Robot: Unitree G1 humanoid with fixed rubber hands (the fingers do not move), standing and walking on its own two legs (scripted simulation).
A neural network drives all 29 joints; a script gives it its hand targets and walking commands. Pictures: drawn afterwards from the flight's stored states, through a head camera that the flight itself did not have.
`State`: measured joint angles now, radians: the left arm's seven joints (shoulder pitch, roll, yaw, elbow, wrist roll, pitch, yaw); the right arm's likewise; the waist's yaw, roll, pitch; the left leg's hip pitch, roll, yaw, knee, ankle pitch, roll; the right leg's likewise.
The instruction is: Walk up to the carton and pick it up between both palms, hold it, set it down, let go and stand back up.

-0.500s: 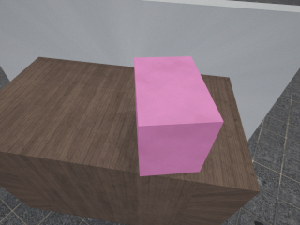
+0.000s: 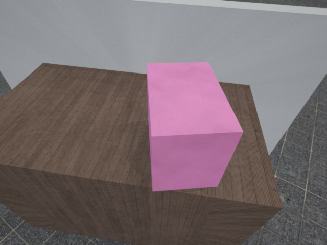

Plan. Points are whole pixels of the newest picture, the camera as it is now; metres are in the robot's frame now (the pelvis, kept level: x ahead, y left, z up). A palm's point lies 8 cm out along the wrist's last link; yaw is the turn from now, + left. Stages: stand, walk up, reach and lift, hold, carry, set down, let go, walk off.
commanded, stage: stand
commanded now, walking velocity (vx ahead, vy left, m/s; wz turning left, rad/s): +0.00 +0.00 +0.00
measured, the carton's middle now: (181, 124) +0.47 +0.02 +0.05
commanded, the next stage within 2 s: none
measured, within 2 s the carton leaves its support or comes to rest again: neither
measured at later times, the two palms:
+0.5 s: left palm out of the picture +0.02 +0.31 -0.12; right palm out of the picture +0.13 -0.29 -0.09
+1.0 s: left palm out of the picture +0.01 +0.31 -0.12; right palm out of the picture +0.12 -0.29 -0.09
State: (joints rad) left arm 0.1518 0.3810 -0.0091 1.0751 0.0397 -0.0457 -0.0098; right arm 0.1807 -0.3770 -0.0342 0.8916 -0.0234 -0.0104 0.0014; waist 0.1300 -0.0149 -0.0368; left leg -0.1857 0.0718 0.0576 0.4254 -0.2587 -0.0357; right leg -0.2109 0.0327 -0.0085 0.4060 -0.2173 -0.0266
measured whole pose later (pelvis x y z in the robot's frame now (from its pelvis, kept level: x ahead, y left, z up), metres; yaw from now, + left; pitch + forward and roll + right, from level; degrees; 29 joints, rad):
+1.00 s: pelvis -0.02 +0.00 +0.00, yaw +0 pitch +0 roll -1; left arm 0.15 0.38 -0.01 1.13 0.04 -0.04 -0.01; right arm 0.18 -0.38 -0.03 0.93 -0.02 -0.01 0.00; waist 0.13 0.00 -0.03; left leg -0.19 0.07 0.06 0.43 -0.24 -0.03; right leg -0.20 0.03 -0.01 0.39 -0.19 -0.03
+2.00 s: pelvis -0.02 +0.00 +0.00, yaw +0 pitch +0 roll -1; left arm 0.13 0.38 -0.01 1.13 0.04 -0.03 -0.01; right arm 0.18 -0.38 -0.03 0.94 -0.02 -0.01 0.00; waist 0.13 0.01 -0.01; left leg -0.19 0.07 0.06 0.43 -0.23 -0.03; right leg -0.20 0.03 -0.01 0.39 -0.18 -0.03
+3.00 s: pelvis -0.02 +0.00 +0.00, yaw +0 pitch +0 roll -1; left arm 0.12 0.38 -0.01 1.13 0.04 -0.03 -0.01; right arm 0.17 -0.38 -0.03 0.94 -0.02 -0.01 0.00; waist 0.13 0.02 -0.01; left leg -0.19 0.07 0.06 0.43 -0.23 -0.03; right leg -0.20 0.03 -0.01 0.39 -0.18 -0.03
